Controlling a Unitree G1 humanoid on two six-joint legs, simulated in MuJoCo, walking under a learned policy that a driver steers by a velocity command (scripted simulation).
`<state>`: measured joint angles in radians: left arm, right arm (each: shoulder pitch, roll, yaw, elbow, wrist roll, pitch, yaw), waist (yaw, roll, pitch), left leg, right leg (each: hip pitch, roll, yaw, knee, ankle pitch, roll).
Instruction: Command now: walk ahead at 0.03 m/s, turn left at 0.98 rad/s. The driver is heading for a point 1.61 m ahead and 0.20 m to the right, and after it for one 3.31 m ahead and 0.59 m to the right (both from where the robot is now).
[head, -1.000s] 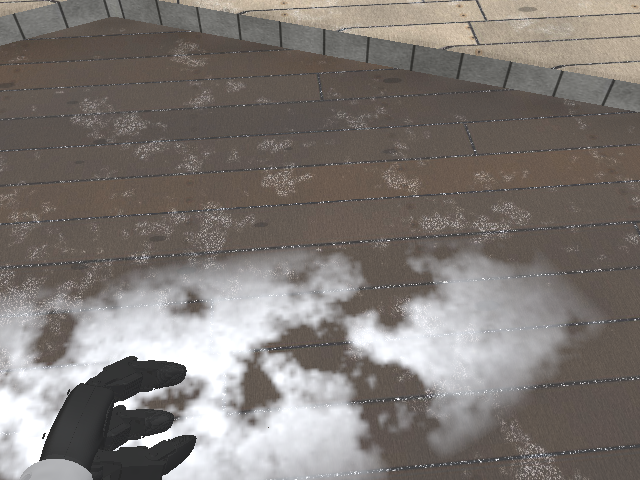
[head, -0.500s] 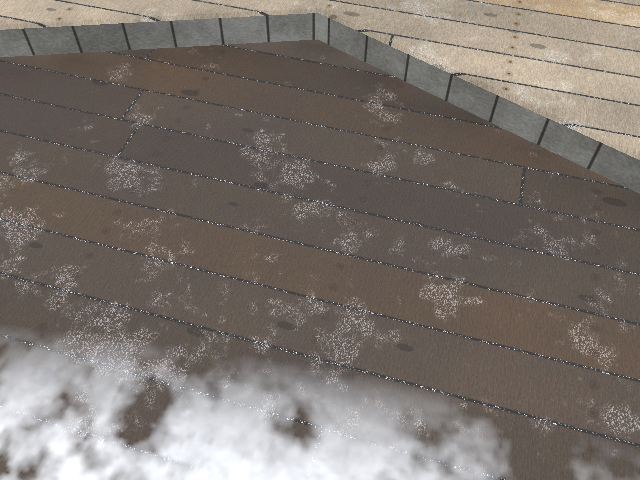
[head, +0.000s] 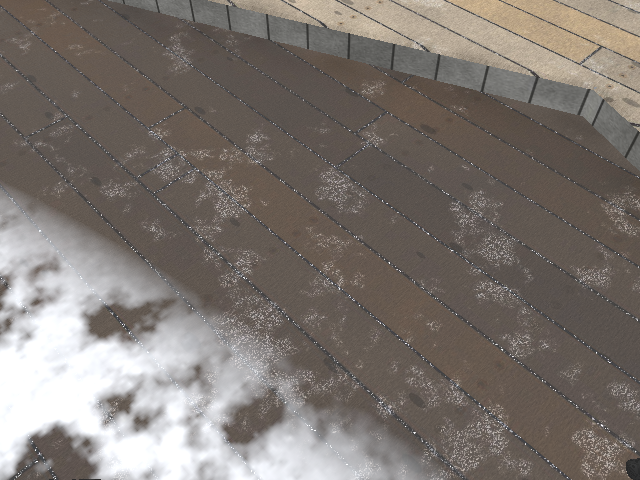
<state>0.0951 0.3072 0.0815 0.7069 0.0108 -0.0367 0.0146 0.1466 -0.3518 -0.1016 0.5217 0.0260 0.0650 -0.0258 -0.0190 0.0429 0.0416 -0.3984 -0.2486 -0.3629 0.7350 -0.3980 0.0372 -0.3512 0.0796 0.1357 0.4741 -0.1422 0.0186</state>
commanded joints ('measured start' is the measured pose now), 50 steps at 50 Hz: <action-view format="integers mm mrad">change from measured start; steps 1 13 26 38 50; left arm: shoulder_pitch -57 9 127 181 70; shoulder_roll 129 153 94 103 190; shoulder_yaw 38 28 33 52 53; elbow -115 -84 -41 -137 -205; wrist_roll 25 -4 -39 -33 -32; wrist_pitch -6 46 87 107 64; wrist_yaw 8 12 16 -34 28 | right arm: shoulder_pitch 78 21 -52 -2 -91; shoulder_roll -189 -4 -16 -68 -8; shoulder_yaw -48 32 22 -28 -3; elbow -63 -50 14 112 82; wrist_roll -1 -22 -48 2 -36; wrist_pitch -25 -28 -69 -70 -85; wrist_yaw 19 14 -23 9 -9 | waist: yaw -35 52 34 58 11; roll -256 -187 124 25 -142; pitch -147 -159 -52 -132 -159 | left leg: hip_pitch -243 -68 215 192 -251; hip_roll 143 272 539 554 209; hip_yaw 132 355 297 518 261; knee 423 174 -418 -107 227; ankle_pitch -165 -59 479 432 115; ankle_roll -81 -119 155 21 -121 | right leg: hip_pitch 238 206 -308 128 194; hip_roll -447 -318 -129 -78 -224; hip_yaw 392 -33 -114 -235 233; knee -176 -148 747 40 -101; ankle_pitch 160 265 -267 -9 191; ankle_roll -273 -267 76 -70 -232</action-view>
